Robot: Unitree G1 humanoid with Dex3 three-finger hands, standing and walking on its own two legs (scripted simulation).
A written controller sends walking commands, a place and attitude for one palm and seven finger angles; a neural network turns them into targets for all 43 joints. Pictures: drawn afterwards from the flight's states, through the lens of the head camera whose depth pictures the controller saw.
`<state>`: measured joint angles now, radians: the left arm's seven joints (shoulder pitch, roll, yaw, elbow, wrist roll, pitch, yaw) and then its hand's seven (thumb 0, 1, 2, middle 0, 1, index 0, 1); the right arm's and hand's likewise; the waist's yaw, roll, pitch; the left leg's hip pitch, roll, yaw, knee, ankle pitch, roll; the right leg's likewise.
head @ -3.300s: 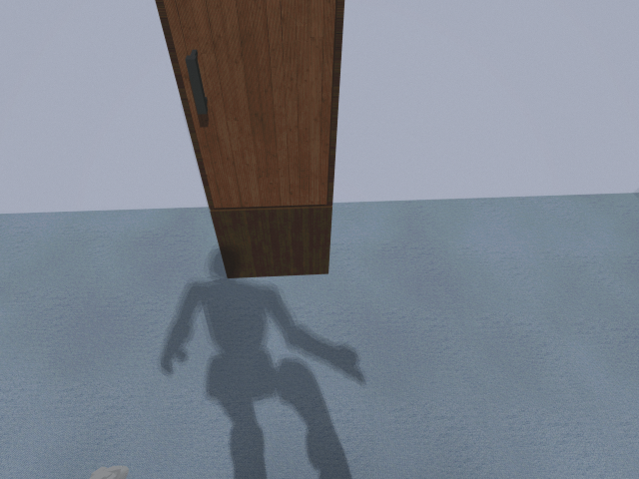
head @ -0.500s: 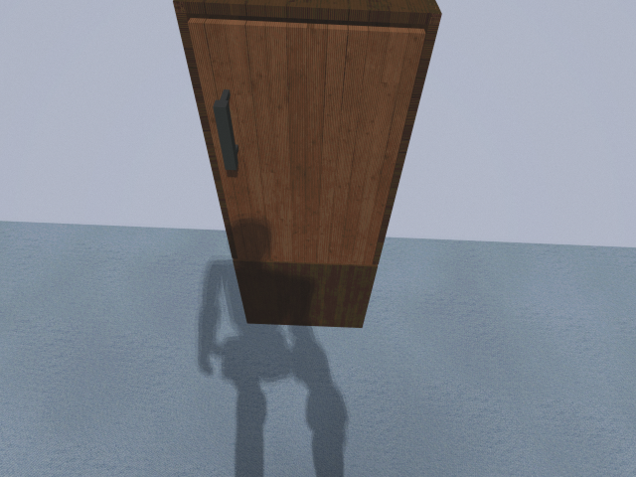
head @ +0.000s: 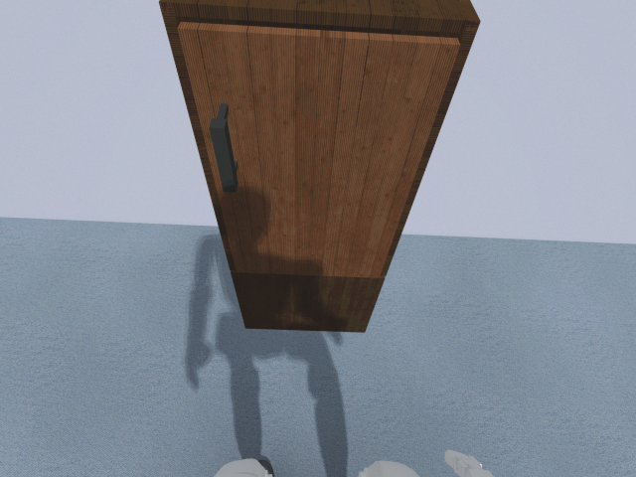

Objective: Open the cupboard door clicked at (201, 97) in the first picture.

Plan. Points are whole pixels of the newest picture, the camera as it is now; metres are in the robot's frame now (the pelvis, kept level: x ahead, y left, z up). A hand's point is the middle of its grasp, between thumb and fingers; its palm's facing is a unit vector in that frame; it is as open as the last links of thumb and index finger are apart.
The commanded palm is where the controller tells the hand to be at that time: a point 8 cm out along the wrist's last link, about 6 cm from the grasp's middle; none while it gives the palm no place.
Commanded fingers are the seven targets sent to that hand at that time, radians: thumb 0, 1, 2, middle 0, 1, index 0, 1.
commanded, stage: come to a stop and stand still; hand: left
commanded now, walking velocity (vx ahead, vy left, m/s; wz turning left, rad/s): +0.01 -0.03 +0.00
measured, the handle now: (227, 149) +0.55 +0.20 +0.06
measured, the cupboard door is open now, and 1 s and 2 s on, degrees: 0 0 0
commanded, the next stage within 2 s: look again from close up in 0.98 s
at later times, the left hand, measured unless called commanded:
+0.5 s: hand out of the picture -0.03 +0.12 -0.15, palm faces +0.12 -0.96 -0.25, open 7.3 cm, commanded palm none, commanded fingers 0.00 0.90 0.90 -0.20 -0.30 -0.20 -0.30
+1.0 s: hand out of the picture -0.05 +0.17 -0.17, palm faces +0.08 -0.98 -0.20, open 7.3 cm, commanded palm none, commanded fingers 0.00 0.90 0.90 -0.20 -0.30 -0.20 -0.30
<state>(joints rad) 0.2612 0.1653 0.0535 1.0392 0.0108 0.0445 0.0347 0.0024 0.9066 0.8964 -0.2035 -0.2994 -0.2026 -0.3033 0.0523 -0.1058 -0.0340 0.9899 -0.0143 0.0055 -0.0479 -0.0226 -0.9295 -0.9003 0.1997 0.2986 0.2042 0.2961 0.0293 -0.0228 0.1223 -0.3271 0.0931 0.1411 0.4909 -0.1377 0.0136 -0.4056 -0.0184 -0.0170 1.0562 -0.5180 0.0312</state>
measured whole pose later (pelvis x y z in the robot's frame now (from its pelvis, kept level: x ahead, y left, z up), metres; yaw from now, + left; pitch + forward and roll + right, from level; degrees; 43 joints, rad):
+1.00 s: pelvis -0.04 +0.00 +0.01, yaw +2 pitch -1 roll +1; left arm 0.27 0.14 0.00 1.13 0.01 -0.01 0.03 0.01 0.91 0.90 -0.20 -0.30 -0.20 -0.30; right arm 0.19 -0.17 -0.02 1.09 -0.01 0.00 -0.04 0.00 -0.95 -0.90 0.20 0.30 0.20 0.30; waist 0.01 0.01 0.01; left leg -0.15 0.00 0.09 0.41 -0.25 0.02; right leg -0.18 -0.04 -0.06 0.45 -0.25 0.01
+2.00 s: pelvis -0.04 -0.01 +0.00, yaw +2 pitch +0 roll +0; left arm 0.41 0.12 0.01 1.11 0.02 -0.02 0.01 0.00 0.91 0.90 -0.20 -0.30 -0.20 -0.30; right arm 0.35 -0.13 -0.01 1.09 -0.02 -0.02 -0.02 0.00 -0.91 -0.90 0.19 0.30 0.20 0.30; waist 0.00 -0.02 -0.01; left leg -0.25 0.02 0.06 0.58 -0.34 0.02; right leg -0.25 -0.02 -0.07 0.57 -0.33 -0.01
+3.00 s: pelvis +0.01 +0.00 -0.01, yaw +2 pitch -2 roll -1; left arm 0.32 0.18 0.00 0.94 0.02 0.00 0.04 0.00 0.91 0.90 -0.20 -0.30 -0.20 -0.30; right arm 0.25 -0.17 -0.02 0.96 -0.02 0.02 -0.01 0.00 -0.93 -0.90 0.20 0.30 0.20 0.30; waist -0.01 0.01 0.00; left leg -0.37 0.00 0.09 0.59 -0.19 0.06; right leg -0.17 -0.01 -0.08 0.60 -0.40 -0.01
